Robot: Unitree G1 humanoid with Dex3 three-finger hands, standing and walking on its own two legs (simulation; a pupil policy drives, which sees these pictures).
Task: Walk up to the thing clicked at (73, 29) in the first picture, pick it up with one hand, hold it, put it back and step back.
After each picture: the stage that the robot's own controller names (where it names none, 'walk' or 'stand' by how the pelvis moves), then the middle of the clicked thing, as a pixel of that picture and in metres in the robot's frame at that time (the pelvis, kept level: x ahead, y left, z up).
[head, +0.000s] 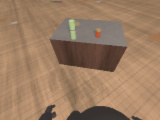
stand; (72, 30) +1.00 +0.28 -0.04
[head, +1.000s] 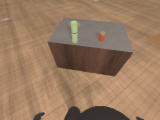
walk; (74, 32) +0.88 +0.23 -0.03
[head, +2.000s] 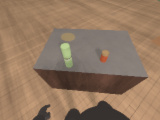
walk; (67, 56) +0.50 +0.22 -0.03
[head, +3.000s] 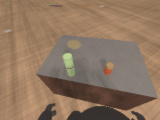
stand; (69, 66) +0.42 +0.22 -0.04
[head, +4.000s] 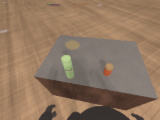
stand; (68, 68) +0.40 +0.22 -0.05
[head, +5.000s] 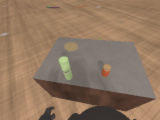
stand; (66, 69) +0.40 +0.23 -0.05
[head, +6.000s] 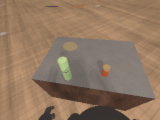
stand; (65, 69) +0.39 +0.24 -0.05
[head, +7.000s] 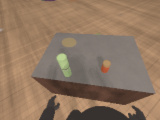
rise first; (65, 66) +0.40 +0.24 -0.04
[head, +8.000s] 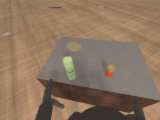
rise first; (70, 69) +0.39 +0.21 -0.04
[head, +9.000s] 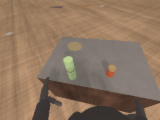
go down; (70, 69) +0.39 +0.21 -0.04
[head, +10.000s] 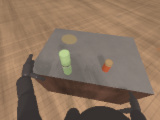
go down; (66, 63) +0.42 +0.20 -0.02
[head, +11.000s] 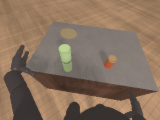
go down; (66, 60) +0.41 +0.19 +0.01
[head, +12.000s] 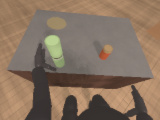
close in; (56, 54) +0.42 +0.20 +0.05
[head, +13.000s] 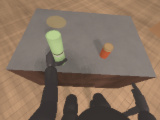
lift; (57, 51) +0.44 +0.19 +0.07
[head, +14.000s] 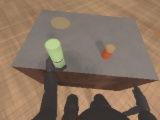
lift; (57, 58) +0.39 +0.20 +0.06
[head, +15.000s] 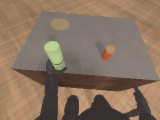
lift; (57, 60) +0.38 +0.20 +0.06
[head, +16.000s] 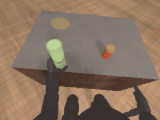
lift; (58, 58) +0.39 +0.20 +0.07
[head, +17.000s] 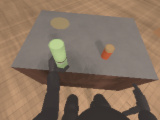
lift; (60, 58) +0.39 +0.18 +0.06
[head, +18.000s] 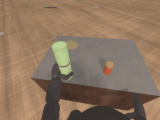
hold; (64, 63) +0.31 +0.18 +0.16
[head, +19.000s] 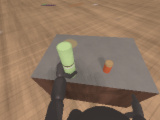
hold; (68, 62) +0.33 +0.16 +0.15
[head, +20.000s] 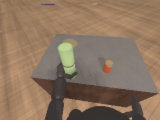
crouch; (68, 63) +0.33 +0.16 +0.13
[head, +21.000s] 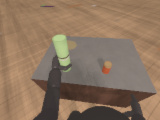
crouch; (63, 55) +0.38 +0.19 +0.15
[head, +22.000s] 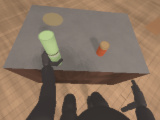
lower; (53, 51) +0.44 +0.21 +0.05
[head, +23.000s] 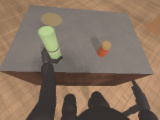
lower; (53, 48) +0.45 +0.21 +0.07
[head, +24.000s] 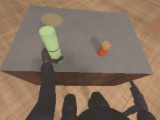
lower; (53, 48) +0.45 +0.21 +0.07
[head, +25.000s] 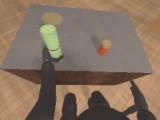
lower; (54, 47) +0.46 +0.20 +0.07
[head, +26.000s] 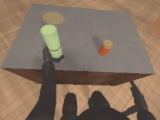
rest; (54, 47) +0.46 +0.20 +0.08
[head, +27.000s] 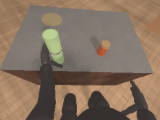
withdraw; (55, 50) +0.44 +0.19 +0.07
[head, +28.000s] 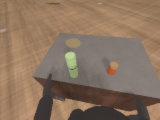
sink last; (72, 66) +0.39 +0.18 +0.01
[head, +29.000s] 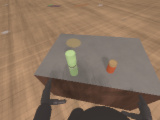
stand; (72, 64) +0.42 +0.18 +0.01
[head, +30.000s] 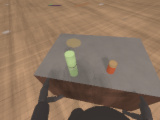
stand; (72, 65) +0.41 +0.19 +0.01
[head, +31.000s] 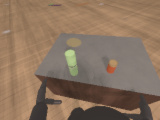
stand; (72, 64) +0.42 +0.19 +0.01
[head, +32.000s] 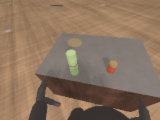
stand; (73, 64) +0.42 +0.19 +0.01
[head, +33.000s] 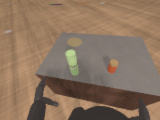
withdraw; (73, 64) +0.42 +0.18 +0.01
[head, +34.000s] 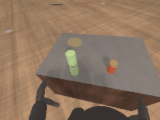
stand; (72, 64) +0.41 +0.19 +0.00
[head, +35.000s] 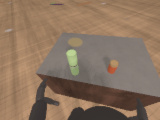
stand; (73, 63) +0.42 +0.18 +0.00
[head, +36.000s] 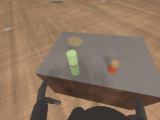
stand; (73, 64) +0.41 +0.18 +0.00
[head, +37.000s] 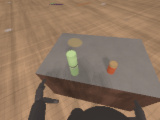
stand; (73, 64) +0.42 +0.19 -0.01
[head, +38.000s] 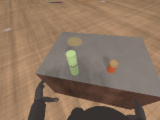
stand; (73, 64) +0.41 +0.19 -0.01
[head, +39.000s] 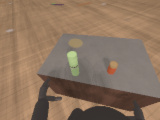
stand; (74, 64) +0.42 +0.19 -0.02
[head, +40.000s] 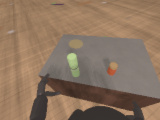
stand; (74, 66) +0.41 +0.19 -0.03
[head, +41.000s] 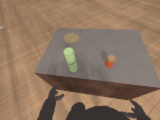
stand; (71, 61) +0.43 +0.18 -0.02
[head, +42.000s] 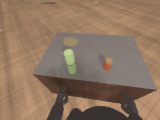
stand; (70, 63) +0.44 +0.19 -0.02
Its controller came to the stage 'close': yes
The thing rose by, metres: 0.19
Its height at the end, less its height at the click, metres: +0.00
